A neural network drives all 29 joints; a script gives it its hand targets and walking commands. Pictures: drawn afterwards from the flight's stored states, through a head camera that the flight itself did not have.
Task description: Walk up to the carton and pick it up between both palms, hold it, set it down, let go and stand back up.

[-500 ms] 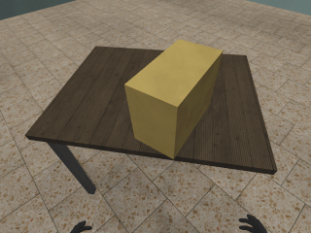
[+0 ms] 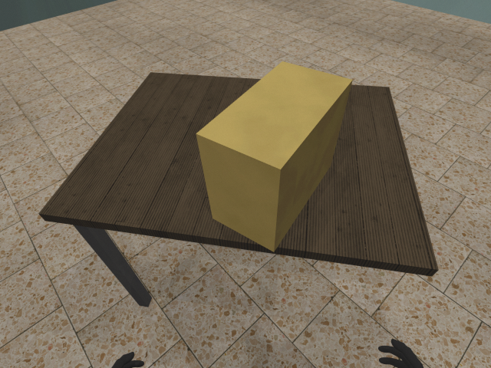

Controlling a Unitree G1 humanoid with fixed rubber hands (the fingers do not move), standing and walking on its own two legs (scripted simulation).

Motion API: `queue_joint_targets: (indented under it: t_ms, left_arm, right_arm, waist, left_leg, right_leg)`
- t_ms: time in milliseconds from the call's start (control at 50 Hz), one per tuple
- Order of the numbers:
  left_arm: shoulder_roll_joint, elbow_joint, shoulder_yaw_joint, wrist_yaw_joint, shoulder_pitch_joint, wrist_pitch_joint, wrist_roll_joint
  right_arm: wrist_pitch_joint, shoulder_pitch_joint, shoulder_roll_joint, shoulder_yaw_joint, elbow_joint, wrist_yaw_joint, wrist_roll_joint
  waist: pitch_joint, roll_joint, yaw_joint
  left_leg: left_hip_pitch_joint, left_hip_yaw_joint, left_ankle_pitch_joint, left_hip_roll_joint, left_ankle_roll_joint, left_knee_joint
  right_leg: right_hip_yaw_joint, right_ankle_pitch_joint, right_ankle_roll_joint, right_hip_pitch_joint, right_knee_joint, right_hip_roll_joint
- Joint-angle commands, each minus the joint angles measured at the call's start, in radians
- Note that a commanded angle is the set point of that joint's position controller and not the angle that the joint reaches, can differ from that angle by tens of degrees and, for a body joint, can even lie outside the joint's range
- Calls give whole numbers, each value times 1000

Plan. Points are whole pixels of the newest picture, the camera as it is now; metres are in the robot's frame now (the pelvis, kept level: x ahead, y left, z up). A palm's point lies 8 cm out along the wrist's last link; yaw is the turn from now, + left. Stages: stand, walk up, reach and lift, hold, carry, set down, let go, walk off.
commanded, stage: walk up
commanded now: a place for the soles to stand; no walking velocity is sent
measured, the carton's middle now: (278, 153) +0.53 -0.03 +0.04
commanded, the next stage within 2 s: none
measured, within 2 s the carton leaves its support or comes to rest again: neither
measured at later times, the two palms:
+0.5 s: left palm out of the picture +0.10 +0.26 -0.11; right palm out of the picture +0.13 -0.24 -0.10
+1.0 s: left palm out of the picture +0.10 +0.26 -0.10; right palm out of the picture +0.13 -0.25 -0.10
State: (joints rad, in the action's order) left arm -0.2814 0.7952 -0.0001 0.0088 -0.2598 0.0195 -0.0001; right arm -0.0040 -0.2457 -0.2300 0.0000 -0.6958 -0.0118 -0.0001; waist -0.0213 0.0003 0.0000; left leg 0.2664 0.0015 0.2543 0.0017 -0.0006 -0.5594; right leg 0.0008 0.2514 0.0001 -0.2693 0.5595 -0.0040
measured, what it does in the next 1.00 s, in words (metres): stands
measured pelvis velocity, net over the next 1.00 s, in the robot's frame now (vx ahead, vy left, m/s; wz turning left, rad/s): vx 0.02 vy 0.00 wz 0.00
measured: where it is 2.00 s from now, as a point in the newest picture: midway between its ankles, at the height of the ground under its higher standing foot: outside the picture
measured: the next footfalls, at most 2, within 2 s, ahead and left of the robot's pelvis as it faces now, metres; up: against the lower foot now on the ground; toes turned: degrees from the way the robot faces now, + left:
none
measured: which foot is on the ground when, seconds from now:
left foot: down 0.00-1.00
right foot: down 0.00-1.00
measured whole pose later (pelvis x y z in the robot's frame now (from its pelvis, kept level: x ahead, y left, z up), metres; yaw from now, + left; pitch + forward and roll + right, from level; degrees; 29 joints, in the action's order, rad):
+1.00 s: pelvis +0.02 +0.00 +0.00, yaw +0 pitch -2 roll +0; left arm -0.29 0.80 0.00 0.01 -0.27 0.02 0.00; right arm 0.01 -0.25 -0.24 0.00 -0.70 -0.01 0.00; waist -0.02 0.00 0.00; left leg 0.26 0.01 0.28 0.00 0.00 -0.56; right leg 0.01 0.28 0.00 -0.27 0.58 0.00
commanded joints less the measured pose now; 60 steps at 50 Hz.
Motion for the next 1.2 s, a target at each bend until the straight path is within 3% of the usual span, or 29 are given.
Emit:
queue_joint_targets:
  t_ms: [0, 40, 100, 140, 200, 220, 260, 300, 400, 460, 480, 500, 520, 580, 600, 620, 660, 720, 780, 800, 820, 860, 880, 900, 980, 1000, 1040, 1120, 1180]
  left_arm:
    - [-260, -71, -77, -5, -27, 43, -13]
    - [-263, -77, -83, -4, -14, 44, -14]
    - [-281, -80, -85, -4, -10, 42, -15]
    - [-257, -76, -78, 0, -18, 37, -13]
    - [-269, -75, -81, -6, -13, 42, -14]
    - [-265, -85, -77, -4, -2, 46, -16]
    - [-252, -86, -76, 0, -18, 46, -9]
    - [-267, -83, -78, 2, -4, 44, -12]
    - [-267, -84, -81, -2, -22, 43, -20]
    - [-266, -85, -76, -3, -19, 48, -13]
    - [-265, -79, -75, -3, -22, 47, -9]
    - [-275, -77, -74, -6, -35, 49, -14]
    - [-265, -64, -72, -8, -44, 48, -9]
    - [-264, -72, -74, -9, -47, 47, -10]
    - [-273, -68, -77, -11, -45, 47, -8]
    - [-275, -68, -76, -12, -53, 46, -9]
    - [-279, -70, -85, -12, -50, 42, -7]
    - [-264, -69, -76, -14, -42, 40, -4]
    - [-270, -53, -74, -18, -47, 41, -9]
    - [-258, -54, -75, -16, -61, 41, -1]
    - [-272, -58, -78, -14, -39, 40, -13]
    - [-268, -55, -75, -17, -45, 34, -6]
    - [-274, -57, -83, -15, -48, 35, -11]
    - [-265, -62, -74, -12, -26, 35, -11]
    - [-267, -65, -74, -7, -21, 40, -10]
    - [-264, -66, -77, -7, -15, 38, -11]
    - [-265, -67, -80, -8, -32, 42, -7]
    - [-285, -54, -80, -9, -13, 44, -11]
    - [-264, -59, -72, -10, -25, 47, -6]
  right_arm:
    - [-40, 27, -321, -98, 78, 3, -26]
    - [-37, 37, -317, -98, 80, 2, -22]
    - [-39, 34, -317, -100, 81, 1, -17]
    - [-36, 25, -312, -98, 83, 4, -21]
    - [-34, 22, -297, -100, 74, 3, -22]
    - [-35, 21, -310, -99, 83, 1, -19]
    - [-36, 21, -317, -102, 76, -1, -24]
    - [-39, 31, -311, -105, 83, 1, -22]
    - [-34, 27, -321, -107, 82, 1, -21]
    - [-40, 11, -314, -103, 72, 2, -22]
    - [-37, 27, -321, -106, 74, 2, -26]
    - [-40, 30, -329, -105, 83, 3, -24]
    - [-40, 22, -329, -102, 74, 5, -28]
    - [-38, 20, -314, -96, 80, 10, -20]
    - [-36, 22, -318, -100, 77, 8, -24]
    - [-36, 31, -324, -100, 77, 8, -21]
    - [-37, 23, -317, -98, 79, 11, -15]
    - [-35, 13, -325, -99, 70, 12, -26]
    - [-31, 18, -325, -102, 68, 11, -26]
    - [-30, 25, -333, -103, 59, 9, -26]
    - [-29, 34, -328, -103, 65, 11, -22]
    - [-26, 29, -324, -103, 69, 7, -20]
    - [-22, 34, -330, -98, 61, 7, -15]
    - [-21, 37, -330, -106, 70, 6, -24]
    - [-28, 27, -325, -96, 73, 9, -25]
    - [-30, 25, -324, -93, 71, 6, -22]
    - [-27, 39, -335, -100, 77, 7, -22]
    - [-23, 33, -334, -100, 65, 5, -22]
    - [-28, 26, -328, -97, 62, 6, -21]
  waist:
    - [27, 59, -9]
    - [20, 42, -8]
    - [35, 35, 8]
    - [-22, 84, 0]
    - [-19, 35, 5]
    - [-18, 21, 9]
    - [8, 86, 7]
    - [1, 73, 7]
    - [-14, 32, 11]
    - [25, 55, 15]
    - [39, 66, 6]
    - [57, 42, 10]
    - [57, 96, 2]
    - [85, 39, 9]
    - [73, 29, 2]
    - [82, 86, -1]
    - [92, 36, 6]
    - [88, 88, -1]
    - [114, 62, 5]
    - [101, 105, -5]
    - [82, 52, 6]
    - [63, 71, -1]
    - [34, 37, 0]
    - [24, 70, 8]
    - [6, 27, 8]
    - [18, 80, 11]
    - [38, 95, 5]
    - [14, 23, 20]
    - [63, 45, 9]
  left_leg:
    - [-104, -75, 107, 130, 46, 138]
    - [-82, -44, 81, 125, 44, 129]
    - [-134, -64, 128, 121, 41, 131]
    - [-78, -83, 212, 129, 44, 157]
    - [-101, -47, 113, 109, 41, 111]
    - [-114, -76, 146, 115, 45, 118]
    - [-143, -73, 149, 121, 49, 132]
    - [-111, -91, 172, 126, 53, 146]
    - [-115, -63, 188, 114, 48, 118]
    - [-153, -51, 51, 121, 50, 107]
    - [-156, -54, 35, 120, 50, 108]
    - [-170, -58, 21, 130, 53, 96]
    - [-154, -48, -19, 132, 51, 91]
    - [-163, -43, -88, 143, 57, 62]
    - [-153, -52, -81, 138, 50, 85]
    - [-160, -34, -86, 136, 43, 75]
    - [-163, -35, -94, 140, 55, 65]
    - [-185, -34, -185, 150, 53, 80]
    - [-190, -30, -130, 150, 62, 71]
    - [-174, -39, -95, 149, 56, 79]
    - [-158, -38, -56, 141, 56, 87]
    - [-133, -36, 22, 133, 48, 88]
    - [-104, -34, 64, 125, 47, 87]
    - [-131, -13, 71, 114, 39, 76]
    - [-128, -69, 110, 133, 59, 116]
    - [-131, -54, 109, 129, 45, 122]
    - [-130, -51, 96, 131, 52, 128]
    - [-153, -34, 68, 112, 45, 84]
    - [-156, -40, 4, 129, 54, 94]
  right_leg:
    - [150, 30, 50, -57, -150, -100]
    - [162, 25, 58, -27, -162, -104]
    - [158, 45, 53, -93, -149, -102]
    - [146, 102, 43, -103, -162, -85]
    - [199, 131, 57, -112, -211, -113]
    - [210, 158, 63, -145, -203, -115]
    - [165, 125, 52, -128, -181, -93]
    - [161, 81, 45, -120, -168, -88]
    - [177, 166, 59, -145, -190, -90]
    - [162, -12, 46, -99, -158, -105]
    - [161, -3, 53, -80, -148, -99]
    - [159, -67, 52, -71, -132, -99]
    - [156, -78, 53, -58, -125, -103]
    - [124, -181, 42, -18, -103, -102]
    - [137, -173, 49, -23, -87, -106]
    - [132, -186, 42, -1, -101, -106]
    - [131, -235, 45, 2, -85, -107]
    - [133, -238, 49, -4, -73, -113]
    - [123, -222, 51, 10, -79, -102]
    - [125, -192, 46, -2, -77, -100]
    - [131, -155, 51, -15, -80, -98]
    - [131, -131, 50, -10, -96, -97]
    - [148, -73, 56, -33, -123, -105]
    - [177, -71, 55, -64, -139, -113]
    - [161, 5, 49, -98, -150, -103]
    - [153, -23, 49, -94, -136, -100]
    - [136, -60, 41, -50, -128, -84]
    - [187, -48, 58, -110, -164, -113]
    - [157, -141, 51, -32, -124, -104]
